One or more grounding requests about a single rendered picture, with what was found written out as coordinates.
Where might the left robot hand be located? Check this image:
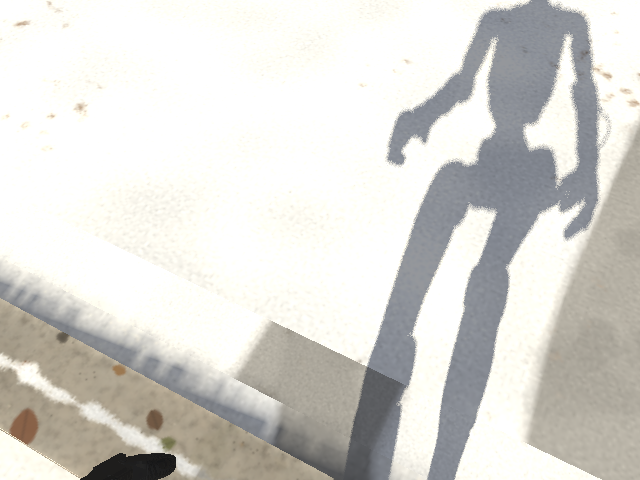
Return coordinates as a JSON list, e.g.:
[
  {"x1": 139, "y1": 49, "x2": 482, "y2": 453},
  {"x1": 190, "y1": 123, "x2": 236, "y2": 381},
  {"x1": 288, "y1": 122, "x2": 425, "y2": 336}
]
[{"x1": 80, "y1": 453, "x2": 176, "y2": 480}]

